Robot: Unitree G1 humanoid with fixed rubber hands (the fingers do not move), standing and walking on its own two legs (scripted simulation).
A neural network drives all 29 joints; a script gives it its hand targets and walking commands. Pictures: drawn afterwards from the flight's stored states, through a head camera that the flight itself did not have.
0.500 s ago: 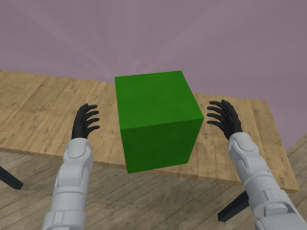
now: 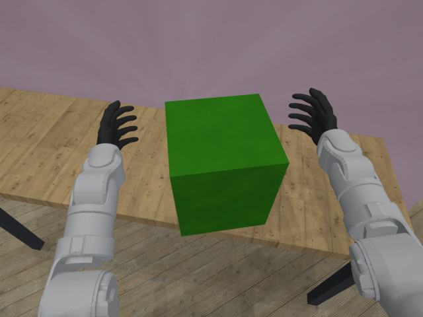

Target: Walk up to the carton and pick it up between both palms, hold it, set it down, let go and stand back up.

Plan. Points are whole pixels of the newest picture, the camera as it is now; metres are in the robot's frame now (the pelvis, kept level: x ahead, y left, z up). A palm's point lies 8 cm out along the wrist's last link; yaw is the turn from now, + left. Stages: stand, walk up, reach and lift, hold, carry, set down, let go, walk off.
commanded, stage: reach and lift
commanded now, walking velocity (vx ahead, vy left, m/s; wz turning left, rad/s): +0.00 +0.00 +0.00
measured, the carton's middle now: (218, 167) +0.43 +0.04 -0.01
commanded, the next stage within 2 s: none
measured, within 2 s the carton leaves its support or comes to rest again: neither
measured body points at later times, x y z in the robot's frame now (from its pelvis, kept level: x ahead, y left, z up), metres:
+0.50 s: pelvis +0.00 +0.00 +0.00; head +0.03 +0.00 +0.45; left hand +0.42 +0.25 +0.16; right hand +0.50 -0.13 +0.18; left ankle -0.02 +0.14 -0.75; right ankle +0.01 -0.09 -0.75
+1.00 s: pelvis +0.00 +0.01 -0.01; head +0.05 +0.01 +0.44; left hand +0.41 +0.23 +0.06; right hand +0.48 -0.12 +0.09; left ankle -0.02 +0.14 -0.75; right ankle +0.01 -0.09 -0.75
